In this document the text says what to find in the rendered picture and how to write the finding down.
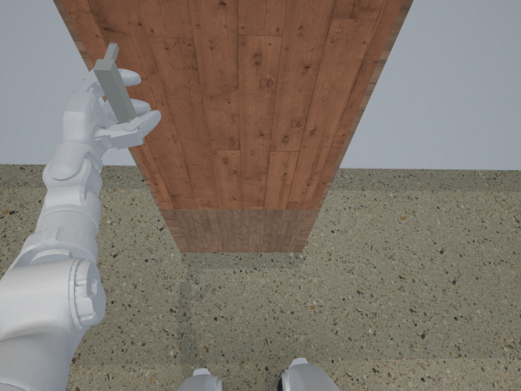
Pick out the robot left hand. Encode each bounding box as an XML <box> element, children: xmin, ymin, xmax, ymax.
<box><xmin>63</xmin><ymin>68</ymin><xmax>161</xmax><ymax>158</ymax></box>

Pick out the robot right thigh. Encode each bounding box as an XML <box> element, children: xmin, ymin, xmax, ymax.
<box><xmin>282</xmin><ymin>363</ymin><xmax>340</xmax><ymax>391</ymax></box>

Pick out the handle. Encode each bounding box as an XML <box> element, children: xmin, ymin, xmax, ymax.
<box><xmin>93</xmin><ymin>42</ymin><xmax>145</xmax><ymax>145</ymax></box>

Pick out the left robot upper arm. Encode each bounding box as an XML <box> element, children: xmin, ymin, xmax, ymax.
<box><xmin>0</xmin><ymin>257</ymin><xmax>107</xmax><ymax>391</ymax></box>

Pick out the cupboard door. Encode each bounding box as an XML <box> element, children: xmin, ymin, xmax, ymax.
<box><xmin>62</xmin><ymin>0</ymin><xmax>404</xmax><ymax>210</ymax></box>

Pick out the robot right shin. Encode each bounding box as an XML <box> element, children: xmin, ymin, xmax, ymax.
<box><xmin>288</xmin><ymin>358</ymin><xmax>308</xmax><ymax>370</ymax></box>

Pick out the left robot forearm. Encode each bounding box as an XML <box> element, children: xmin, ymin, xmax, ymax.
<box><xmin>0</xmin><ymin>141</ymin><xmax>103</xmax><ymax>284</ymax></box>

